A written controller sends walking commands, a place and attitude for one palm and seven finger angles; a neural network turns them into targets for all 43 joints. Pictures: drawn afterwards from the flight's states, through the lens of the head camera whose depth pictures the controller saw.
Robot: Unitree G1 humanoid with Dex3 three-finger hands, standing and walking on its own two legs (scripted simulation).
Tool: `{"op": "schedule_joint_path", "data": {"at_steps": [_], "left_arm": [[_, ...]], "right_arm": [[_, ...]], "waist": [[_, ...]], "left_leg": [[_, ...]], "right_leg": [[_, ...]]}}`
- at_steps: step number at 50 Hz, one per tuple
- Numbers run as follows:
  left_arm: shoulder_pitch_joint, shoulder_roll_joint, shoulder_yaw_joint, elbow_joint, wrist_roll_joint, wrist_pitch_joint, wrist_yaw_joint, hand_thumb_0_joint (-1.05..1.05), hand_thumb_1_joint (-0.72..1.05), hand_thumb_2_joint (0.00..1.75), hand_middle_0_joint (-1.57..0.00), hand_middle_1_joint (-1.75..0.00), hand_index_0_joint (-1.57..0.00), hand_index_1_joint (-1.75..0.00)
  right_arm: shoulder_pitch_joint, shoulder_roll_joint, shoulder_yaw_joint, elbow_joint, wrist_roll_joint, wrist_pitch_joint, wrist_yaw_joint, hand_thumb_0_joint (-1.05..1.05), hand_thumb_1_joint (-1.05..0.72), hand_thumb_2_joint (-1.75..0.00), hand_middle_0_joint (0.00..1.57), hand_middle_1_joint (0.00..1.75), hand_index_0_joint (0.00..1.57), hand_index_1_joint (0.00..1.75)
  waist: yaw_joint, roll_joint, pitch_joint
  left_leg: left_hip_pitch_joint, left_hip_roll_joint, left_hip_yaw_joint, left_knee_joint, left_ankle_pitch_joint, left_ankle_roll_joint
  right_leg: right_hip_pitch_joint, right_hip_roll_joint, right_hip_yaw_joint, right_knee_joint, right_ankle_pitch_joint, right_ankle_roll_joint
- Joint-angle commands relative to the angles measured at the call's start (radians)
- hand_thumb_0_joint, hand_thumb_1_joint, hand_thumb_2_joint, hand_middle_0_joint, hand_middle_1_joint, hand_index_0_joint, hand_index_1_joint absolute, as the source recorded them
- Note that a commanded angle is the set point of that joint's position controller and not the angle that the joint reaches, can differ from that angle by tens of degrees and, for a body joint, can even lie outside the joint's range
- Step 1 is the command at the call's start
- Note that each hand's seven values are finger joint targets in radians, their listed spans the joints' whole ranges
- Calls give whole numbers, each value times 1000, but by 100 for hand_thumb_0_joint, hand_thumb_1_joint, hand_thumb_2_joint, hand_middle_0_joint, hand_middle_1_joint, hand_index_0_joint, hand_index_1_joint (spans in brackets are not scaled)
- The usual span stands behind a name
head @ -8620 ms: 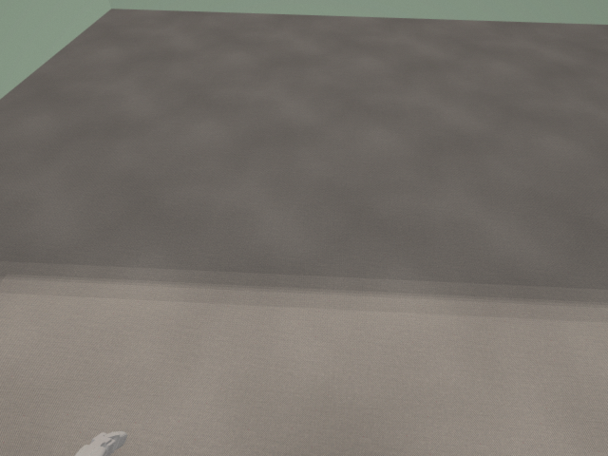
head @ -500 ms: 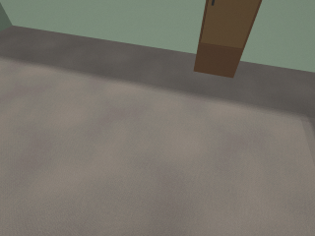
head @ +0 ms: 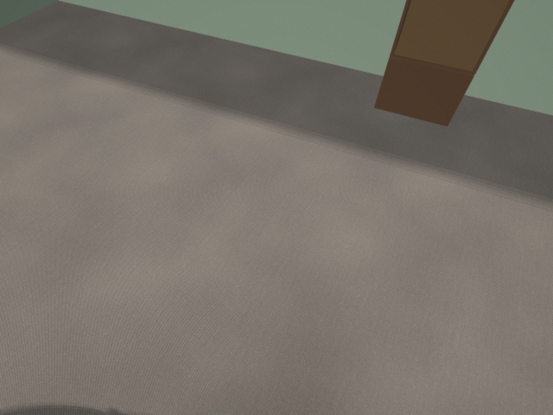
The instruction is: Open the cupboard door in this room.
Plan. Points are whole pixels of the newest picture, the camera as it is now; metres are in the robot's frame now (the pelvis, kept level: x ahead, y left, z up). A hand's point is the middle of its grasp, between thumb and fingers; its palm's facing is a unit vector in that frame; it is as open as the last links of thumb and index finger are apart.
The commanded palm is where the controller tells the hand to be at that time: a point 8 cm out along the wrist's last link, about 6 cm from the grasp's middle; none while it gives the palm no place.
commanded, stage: turn or walk to find it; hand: left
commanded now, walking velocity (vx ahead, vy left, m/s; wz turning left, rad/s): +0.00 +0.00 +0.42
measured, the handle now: out of the picture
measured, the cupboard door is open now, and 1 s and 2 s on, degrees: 0 0 0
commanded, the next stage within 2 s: stand and wait in 0.40 s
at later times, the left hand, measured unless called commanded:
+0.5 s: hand out of the picture +0.04 +0.14 -0.13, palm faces +0.23 -0.92 -0.32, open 7.3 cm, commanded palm none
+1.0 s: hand out of the picture -0.13 +0.08 -0.17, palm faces +0.43 -0.88 -0.21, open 7.3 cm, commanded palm none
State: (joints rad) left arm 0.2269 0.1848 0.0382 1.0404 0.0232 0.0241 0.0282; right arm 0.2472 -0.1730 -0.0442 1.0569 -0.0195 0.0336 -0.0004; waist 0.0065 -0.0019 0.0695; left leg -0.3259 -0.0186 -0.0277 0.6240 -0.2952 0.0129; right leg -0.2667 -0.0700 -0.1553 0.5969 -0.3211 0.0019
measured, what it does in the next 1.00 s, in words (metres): steps on the spot, turning left: right foot, then left foot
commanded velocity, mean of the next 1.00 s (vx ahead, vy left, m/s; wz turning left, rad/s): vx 0.00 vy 0.00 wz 0.29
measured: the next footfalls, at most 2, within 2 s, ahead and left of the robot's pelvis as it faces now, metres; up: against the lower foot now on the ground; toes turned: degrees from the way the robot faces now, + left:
right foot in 0.38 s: +0.03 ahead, -0.16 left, +0.00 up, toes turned +12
left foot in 0.86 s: -0.06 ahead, +0.04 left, +0.00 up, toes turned +22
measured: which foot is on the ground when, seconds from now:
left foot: down 0.00-0.38, up 0.40-0.84, down 0.86-1.00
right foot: down 0.00-0.02, up 0.04-0.36, down 0.38-0.90, up 0.92-1.00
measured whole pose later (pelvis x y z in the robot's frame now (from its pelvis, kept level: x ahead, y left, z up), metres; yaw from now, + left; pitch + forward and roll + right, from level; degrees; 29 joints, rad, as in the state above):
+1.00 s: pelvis -0.03 -0.08 +0.01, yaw +22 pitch -1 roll +1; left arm 0.31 0.20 0.02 1.10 0.02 0.04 0.03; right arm 0.11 -0.16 -0.02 1.04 -0.01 0.02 -0.02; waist 0.05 -0.05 0.07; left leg -0.16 -0.01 0.01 0.48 -0.30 0.01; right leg -0.29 -0.05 -0.09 0.79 -0.49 0.02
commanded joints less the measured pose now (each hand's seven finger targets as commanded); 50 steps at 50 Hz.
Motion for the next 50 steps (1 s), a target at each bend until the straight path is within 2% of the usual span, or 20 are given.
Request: {"op": "schedule_joint_path", "data": {"at_steps": [1, 2, 5, 8, 14, 17, 18, 19, 20, 21, 22, 24, 26, 35, 38, 42, 44, 45, 46, 50], "left_arm": [[-37, 108, 37, -97, -10, -5, 9, 0, 90, 90, -20, -30, -20, -30], [-57, 99, 34, -114, -7, -1, 11, 0, 90, 90, -20, -30, -20, -30], [-70, 110, 38, -121, -1, -3, 7, 0, 90, 90, -20, -30, -20, -30], [-74, 99, 34, -127, -7, -7, -1, 0, 90, 90, -20, -30, -20, -30], [-99, 94, 24, -173, -18, -10, -1, 0, 90, 90, -20, -30, -20, -30], [16, 124, 35, -150, -23, -16, 1, 0, 90, 90, -20, -30, -20, -30], [46, 175, 47, -143, -14, -22, 5, 0, 90, 90, -20, -30, -20, -30], [57, 276, 65, -153, 3, -32, 11, 0, 90, 90, -20, -30, -20, -30], [16, 296, 61, -175, -1, -25, 13, 0, 90, 90, -20, -30, -20, -30], [-34, 252, 56, -191, -1, -26, 14, 0, 90, 90, -20, -30, -20, -30], [-85, 218, 52, -196, -2, -31, 12, 0, 90, 90, -20, -30, -20, -30], [-107, 164, 28, -188, -6, -35, 5, 0, 90, 90, -20, -30, -20, -30], [-53, 149, 19, -170, -6, -46, 2, 0, 90, 90, -20, -30, -20, -30], [152, 161, 7, -51, 3, -52, 8, 0, 90, 90, -20, -30, -20, -30], [165, 174, 12, -17, 1, -50, 11, 0, 90, 90, -20, -30, -20, -30], [125, 162, 15, 0, -11, -41, 14, 0, 90, 90, -20, -30, -20, -30], [136, 111, 8, -13, -13, -33, 9, 0, 90, 90, -20, -30, -20, -30], [116, 85, 1, -27, -12, -27, 11, 0, 90, 90, -20, -30, -20, -30], [63, 88, -2, -31, -11, -19, 11, 0, 90, 90, -20, -30, -20, -30], [42, 95, 12, -31, -8, -1, 0, 0, 90, 90, -20, -30, -20, -30]], "right_arm": [[90, -175, -33, -75, -9, -24, -10, 0, -90, -90, 20, 30, 20, 30], [110, -205, -41, -71, -10, -27, -18, 0, -90, -90, 20, 30, 20, 30], [92, -201, -42, -84, -7, -31, -32, 0, -90, -90, 20, 30, 20, 30], [57, -208, -45, -110, -9, -29, -33, 0, -90, -90, 20, 30, 20, 30], [66, -237, -63, -133, -13, -15, -23, 0, -90, -90, 20, 30, 20, 30], [4, -239, -71, -162, -6, -6, -14, 0, -90, -90, 20, 30, 20, 30], [3, -195, -68, -170, 2, -3, -8, 0, -90, -90, 20, 30, 20, 30], [11, -137, -58, -189, 7, -3, -3, 0, -90, -90, 20, 30, 20, 30], [-40, -162, -63, -208, -6, -1, -7, 0, -90, -90, 20, 30, 20, 30], [-37, -175, -68, -194, -12, 6, -4, 0, -90, -90, 20, 30, 20, 30], [-16, -165, -66, -168, -13, 15, -2, 0, -90, -90, 20, 30, 20, 30], [22, -150, -60, -126, -9, 19, 5, 0, -90, -90, 20, 30, 20, 30], [35, -133, -50, -108, -3, 20, 4, 0, -90, -90, 20, 30, 20, 30], [-93, -110, -8, -89, 10, 3, -13, 0, -90, -90, 20, 30, 20, 30], [-103, -107, -1, -74, 17, -4, -18, 0, -90, -90, 20, 30, 20, 30], [-48, -114, 0, -36, 19, -22, -21, 0, -90, -90, 20, 30, 20, 30], [-31, -191, -16, -36, 10, -32, -23, 0, -90, -90, 20, 30, 20, 30], [-23, -209, -21, -36, 7, -27, -23, 0, -90, -90, 20, 30, 20, 30], [-24, -200, -19, -23, 4, -24, -31, 0, -90, -90, 20, 30, 20, 30], [-81, -187, -19, -51, 3, -23, -38, 0, -90, -90, 20, 30, 20, 30]], "waist": [[-42, 212, -39], [-56, 281, -34], [-38, 207, -69], [-30, 132, -124], [-48, 153, -169], [12, 164, -186], [22, 65, -171], [37, -214, -159], [38, -260, -92], [10, -180, -47], [-15, -215, -7], [-48, -130, 22], [-37, -148, -3], [40, -169, -87], [42, -185, -106], [-1, -125, -119], [-6, 114, -167], [-16, 208, -123], [-33, 268, -75], [-11, 185, -25]], "left_leg": [[1, 233, -349, -268, 282, 79], [50, 304, -497, -358, 329, 147], [133, 287, -484, -320, 355, 190], [177, 225, -396, -291, 371, 171], [210, 197, -426, -247, 479, 163], [49, 120, -366, -184, 332, 83], [-117, 62, -306, -123, 150, 30], [-309, -56, -122, 105, -111, -45], [-314, -50, -80, 307, -268, -55], [-274, -10, -112, 421, -219, -45], [-260, 4, -105, 485, -176, -44], [-229, 14, -70, 538, -91, -51], [-214, 11, -42, 528, -37, -65], [-77, 46, 33, 116, -136, -72], [-19, 38, 43, 20, -130, -58], [174, 60, 45, -231, 142, -33], [364, 249, -136, -206, 547, 49], [340, 343, -208, -243, 635, 130], [298, 347, -240, -289, 675, 174], [208, 289, -190, -279, 614, 173]], "right_leg": [[-74, -11, 4, 148, -45, 19], [-162, 42, 55, 328, -226, 28], [-264, 15, 172, 490, -203, 26], [-242, 33, 170, 448, -148, 43], [-128, 74, 168, 157, -158, 52], [125, 78, 139, -162, 69, 51], [275, -6, 201, -253, 108, 34], [357, -267, 485, -342, 22, -48], [171, -406, 584, -357, 122, -125], [56, -363, 503, -358, 96, -144], [1, -306, 454, -364, 96, -131], [-9, -210, 318, -314, 254, -106], [65, -170, 236, -279, 428, -95], [260, -188, 269, -213, 773, -145], [280, -209, 272, -188, 827, -157], [183, -184, 210, -120, 655, -84], [-15, -70, 95, 4, 282, -3], [-99, -21, 58, 87, -104, 25], [-136, -9, 80, 201, -231, 38], [-168, -18, 120, 324, -190, 49]]}}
